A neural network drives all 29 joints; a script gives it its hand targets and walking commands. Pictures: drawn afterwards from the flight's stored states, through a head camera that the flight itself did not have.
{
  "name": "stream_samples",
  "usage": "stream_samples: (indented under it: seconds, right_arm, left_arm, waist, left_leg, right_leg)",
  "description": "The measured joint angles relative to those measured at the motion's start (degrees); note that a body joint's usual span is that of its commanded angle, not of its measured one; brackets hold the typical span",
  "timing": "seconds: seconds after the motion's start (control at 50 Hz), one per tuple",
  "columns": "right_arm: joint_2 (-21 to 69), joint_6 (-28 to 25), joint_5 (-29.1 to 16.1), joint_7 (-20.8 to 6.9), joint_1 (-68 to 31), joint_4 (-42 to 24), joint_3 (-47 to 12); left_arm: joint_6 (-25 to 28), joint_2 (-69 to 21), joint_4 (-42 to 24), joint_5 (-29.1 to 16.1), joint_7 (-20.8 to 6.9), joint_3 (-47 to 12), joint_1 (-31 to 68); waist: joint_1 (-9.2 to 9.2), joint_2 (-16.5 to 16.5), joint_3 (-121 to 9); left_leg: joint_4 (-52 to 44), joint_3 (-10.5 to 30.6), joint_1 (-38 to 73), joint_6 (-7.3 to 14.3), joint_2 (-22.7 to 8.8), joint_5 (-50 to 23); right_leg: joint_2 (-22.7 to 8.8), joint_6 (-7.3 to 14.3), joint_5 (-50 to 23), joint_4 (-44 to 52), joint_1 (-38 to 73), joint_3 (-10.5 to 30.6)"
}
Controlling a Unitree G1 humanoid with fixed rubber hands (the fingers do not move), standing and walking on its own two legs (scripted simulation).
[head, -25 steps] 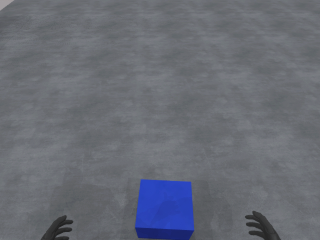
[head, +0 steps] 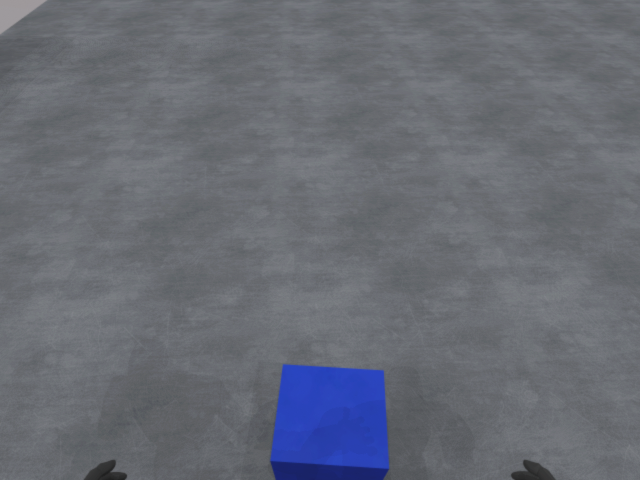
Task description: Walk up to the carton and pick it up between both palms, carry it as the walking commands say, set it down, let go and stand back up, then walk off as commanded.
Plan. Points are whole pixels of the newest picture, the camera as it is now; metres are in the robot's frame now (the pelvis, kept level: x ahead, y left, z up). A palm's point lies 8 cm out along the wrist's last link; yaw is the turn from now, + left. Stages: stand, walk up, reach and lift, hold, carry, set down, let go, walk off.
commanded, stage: stand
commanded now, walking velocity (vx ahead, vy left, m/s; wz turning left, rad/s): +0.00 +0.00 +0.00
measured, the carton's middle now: (330, 426) +0.41 -0.03 -0.66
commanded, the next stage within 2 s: walk off in 1.18 s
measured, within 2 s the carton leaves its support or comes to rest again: neither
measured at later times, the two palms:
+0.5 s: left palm out of the picture +0.07 +0.31 -0.10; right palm out of the picture +0.08 -0.30 -0.10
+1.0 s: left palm out of the picture +0.06 +0.32 -0.10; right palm out of the picture +0.07 -0.31 -0.10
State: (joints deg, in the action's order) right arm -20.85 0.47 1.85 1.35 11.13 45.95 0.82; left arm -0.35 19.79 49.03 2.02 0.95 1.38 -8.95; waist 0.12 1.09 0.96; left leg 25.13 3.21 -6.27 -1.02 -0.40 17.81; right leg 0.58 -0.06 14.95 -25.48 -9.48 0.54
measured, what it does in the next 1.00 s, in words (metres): stands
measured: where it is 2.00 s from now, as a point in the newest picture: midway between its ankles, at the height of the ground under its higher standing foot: outside the picture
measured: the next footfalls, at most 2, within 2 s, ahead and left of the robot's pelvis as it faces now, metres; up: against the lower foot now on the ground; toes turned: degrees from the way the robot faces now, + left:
none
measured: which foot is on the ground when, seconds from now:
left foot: down 0.00-1.00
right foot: down 0.00-1.00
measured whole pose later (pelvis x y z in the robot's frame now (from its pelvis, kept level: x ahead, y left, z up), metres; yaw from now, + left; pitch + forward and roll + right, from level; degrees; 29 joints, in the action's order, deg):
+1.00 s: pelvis -0.02 +0.00 +0.01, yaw +0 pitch -2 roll +0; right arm -22.7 -0.4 1.1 0.8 8.9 56.2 0.0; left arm 0.3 22.2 59.6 1.0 0.4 0.5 -6.9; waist 0.5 0.6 1.4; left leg 20.6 2.9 -4.8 -0.8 0.0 13.4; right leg -0.2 -0.5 10.6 -21.0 -8.0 0.9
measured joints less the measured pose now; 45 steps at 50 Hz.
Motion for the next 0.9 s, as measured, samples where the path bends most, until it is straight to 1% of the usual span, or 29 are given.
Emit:
stream_samples:
  seconds: [0.44,0.9]
  right_arm:
    - [-1.2,-0.6,-0.2,-0.1,-0.8,6.4,-0.5]
    - [-1.8,-0.8,-0.7,-0.5,-2.0,9.8,-0.8]
  left_arm:
    - [0.3,1.4,6.9,-0.4,-0.3,-0.4,0.9]
    - [0.6,2.3,10.2,-0.9,-0.5,-0.8,1.8]
  waist:
    - [0.37,-0.3,0.0]
    - [0.44,-0.5,0.4]
  left_leg:
    - [-3.0,-0.2,1.2,0.1,0.2,-2.8]
    - [-4.3,-0.3,1.4,0.2,0.4,-4.2]
  right_leg:
    - [-0.4,-0.2,-2.7,2.9,1.2,0.2]
    - [-0.7,-0.4,-4.2,4.3,1.4,0.3]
